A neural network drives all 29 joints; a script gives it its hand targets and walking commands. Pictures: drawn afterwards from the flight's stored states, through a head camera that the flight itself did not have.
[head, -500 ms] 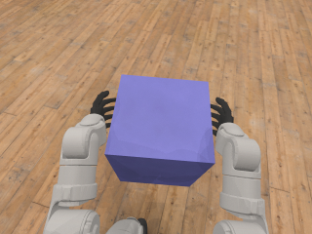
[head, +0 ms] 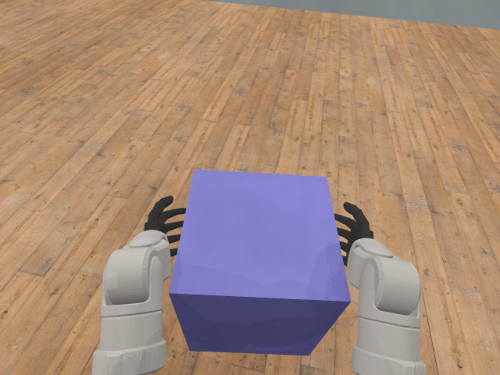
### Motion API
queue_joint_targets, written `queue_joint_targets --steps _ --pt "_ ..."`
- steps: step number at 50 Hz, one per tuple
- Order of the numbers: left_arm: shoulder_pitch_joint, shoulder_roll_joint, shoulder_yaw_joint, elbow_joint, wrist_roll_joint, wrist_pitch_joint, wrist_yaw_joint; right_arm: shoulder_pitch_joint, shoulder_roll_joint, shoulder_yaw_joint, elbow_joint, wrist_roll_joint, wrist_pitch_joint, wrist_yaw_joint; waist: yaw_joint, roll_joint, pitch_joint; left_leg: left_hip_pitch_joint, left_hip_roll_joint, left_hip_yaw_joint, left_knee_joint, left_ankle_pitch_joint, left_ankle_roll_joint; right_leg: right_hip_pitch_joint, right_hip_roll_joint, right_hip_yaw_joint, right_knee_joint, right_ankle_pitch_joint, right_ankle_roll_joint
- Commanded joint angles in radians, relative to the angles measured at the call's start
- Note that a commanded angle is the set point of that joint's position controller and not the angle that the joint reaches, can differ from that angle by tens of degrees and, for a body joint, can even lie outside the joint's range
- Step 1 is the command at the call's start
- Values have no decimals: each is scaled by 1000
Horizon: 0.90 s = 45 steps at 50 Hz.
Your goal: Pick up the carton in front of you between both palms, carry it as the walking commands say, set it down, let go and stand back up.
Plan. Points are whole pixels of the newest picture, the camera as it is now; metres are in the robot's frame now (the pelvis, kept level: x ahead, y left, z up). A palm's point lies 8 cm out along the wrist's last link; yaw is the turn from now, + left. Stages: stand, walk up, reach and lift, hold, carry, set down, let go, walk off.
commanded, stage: carry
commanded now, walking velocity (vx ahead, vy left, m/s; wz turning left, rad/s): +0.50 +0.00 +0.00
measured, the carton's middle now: (254, 267) +0.29 +0.00 +0.02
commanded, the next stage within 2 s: none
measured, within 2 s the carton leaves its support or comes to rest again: neither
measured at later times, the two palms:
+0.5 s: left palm (172, 133) +0.56 +0.19 +0.09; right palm (314, 136) +0.56 -0.11 +0.10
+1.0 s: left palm (205, 73) +0.87 +0.16 +0.09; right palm (309, 79) +0.87 -0.14 +0.08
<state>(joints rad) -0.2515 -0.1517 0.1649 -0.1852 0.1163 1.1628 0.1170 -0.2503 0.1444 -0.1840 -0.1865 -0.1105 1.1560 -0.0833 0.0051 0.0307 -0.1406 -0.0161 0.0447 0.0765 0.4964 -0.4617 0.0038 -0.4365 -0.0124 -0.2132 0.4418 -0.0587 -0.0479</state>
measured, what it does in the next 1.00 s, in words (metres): walks ahead: left foot, then right foot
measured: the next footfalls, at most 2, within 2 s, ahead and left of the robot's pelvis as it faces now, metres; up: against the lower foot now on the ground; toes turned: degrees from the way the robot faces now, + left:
left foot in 0.46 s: +0.44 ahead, +0.13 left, +0.00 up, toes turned +11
right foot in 0.96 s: +0.75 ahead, -0.09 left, +0.00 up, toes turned -12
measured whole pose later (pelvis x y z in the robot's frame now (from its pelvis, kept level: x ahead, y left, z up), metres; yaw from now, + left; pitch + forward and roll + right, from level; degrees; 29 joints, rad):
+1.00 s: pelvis +0.61 +0.00 +0.00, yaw +1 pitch +3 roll -1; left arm -0.16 -0.13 0.10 -0.28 0.12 1.20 0.09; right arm -0.15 0.13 -0.12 -0.30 -0.12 1.21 -0.08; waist 0.01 0.04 -0.12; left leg -0.05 0.11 0.14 0.67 -0.47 -0.04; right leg -0.47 -0.05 -0.24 0.54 -0.12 -0.07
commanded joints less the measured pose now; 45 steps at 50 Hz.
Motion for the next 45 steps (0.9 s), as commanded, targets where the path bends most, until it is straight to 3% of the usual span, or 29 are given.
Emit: queue_joint_targets --steps 1,2,4,5,7,9,11,15,19,21,22,23,24,25,26,27,28,29,31,34,38,45 --pt "-434 -923 -745 -22 -383 3 -284 -470 926 765 -83 382 26 266 23 -344 -340 -645 -80 11 629 11 -17 790 -408 717 -170 -81 -191" --pt "-409 -964 -748 -39 -399 -1 -291 -459 939 775 -90 387 19 266 24 -269 -303 -710 -23 -69 745 -18 10 736 -415 677 -183 -60 -200" --pt "-423 -997 -771 -107 -420 -14 -299 -445 964 789 -124 400 1 266 17 -104 -256 -677 59 -92 707 79 21 574 -367 510 -200 -21 -135" --pt "-443 -998 -782 -136 -433 -17 -301 -436 977 795 -135 403 -6 264 10 -74 -244 -632 87 -94 630 127 14 499 -346 436 -237 -72 -100" --pt "-428 -987 -795 -172 -449 -20 -305 -397 981 804 -147 400 -12 258 10 -111 -235 -571 76 -44 512 176 -6 429 -304 325 -282 -132 -79" --pt "-383 -957 -794 -179 -447 -17 -310 -351 970 808 -146 385 -14 250 11 -152 -213 -568 74 -10 394 214 -26 417 -284 261 -314 -157 -83" --pt "-349 -927 -790 -178 -442 -11 -313 -319 949 807 -145 374 -9 243 14 -153 -171 -579 72 20 264 277 -37 423 -264 213 -322 -123 -82" --pt "-323 -864 -777 -194 -431 8 -309 -308 896 805 -171 375 11 237 19 -164 -96 -570 48 76 108 374 -26 445 -242 146 -302 17 -65" --pt "-310 -815 -757 -190 -412 37 -296 -316 843 793 -180 384 44 239 19 -183 -33 -536 35 103 19 393 -5 481 -241 116 -259 97 -46" --pt "-339 -793 -755 -185 -407 50 -289 -336 818 782 -175 387 59 241 13 -187 -37 -436 13 140 -31 371 11 475 -234 89 -170 182 -25" --pt "-356 -785 -756 -184 -408 57 -286 -331 809 772 -162 386 64 242 -2 -157 -75 -300 -24 183 -66 338 18 436 -203 40 -40 253 -4" --pt "-363 -776 -757 -183 -407 62 -283 -322 799 758 -145 384 69 243 -17 -102 -150 -83 -21 172 -47 286 25 325 -168 -1 138 256 23" --pt "-382 -768 -760 -189 -408 71 -280 -316 785 744 -125 377 71 244 -30 73 -211 113 178 -160 -143 130 87 102 -96 -7 396 46 73" --pt "-415 -787 -775 -196 -417 80 -280 -326 799 741 -103 375 65 245 -30 321 -276 292 382 -542 -257 114 209 -167 25 37 657 -350 100" --pt "-421 -811 -775 -179 -419 78 -283 -323 826 742 -108 389 63 246 -27 263 -252 264 393 -563 -276 253 229 -258 -13 162 794 -433 70" --pt "-426 -845 -775 -172 -429 71 -287 -340 866 753 -121 398 58 248 -28 188 -252 218 363 -460 -246 363 214 -270 -59 195 835 -410 43" --pt "-431 -877 -777 -171 -434 61 -291 -359 903 763 -138 404 51 251 -24 75 -257 172 343 -379 -239 393 181 -262 -97 210 810 -356 32" --pt "-428 -902 -781 -174 -434 51 -291 -382 930 774 -158 412 42 255 -19 24 -239 102 324 -298 -261 397 148 -228 -123 216 742 -293 32" --pt "-416 -924 -791 -193 -422 32 -286 -392 960 788 -179 424 28 262 -14 59 -237 31 288 -190 -307 326 120 -172 -123 184 629 -225 44" --pt "-389 -937 -796 -212 -405 19 -273 -376 940 794 -207 434 24 269 -14 94 -205 28 264 -105 -362 277 132 -186 -119 142 463 -154 65" --pt "-342 -892 -790 -236 -391 31 -262 -336 884 790 -229 426 37 267 -18 95 -142 67 228 -16 -355 423 126 -186 -101 81 239 -49 76" --pt "-338 -837 -774 -186 -398 65 -284 -294 843 761 -157 375 61 256 -21 130 -44 114 206 67 -259 628 82 -82 -59 5 43 1 39"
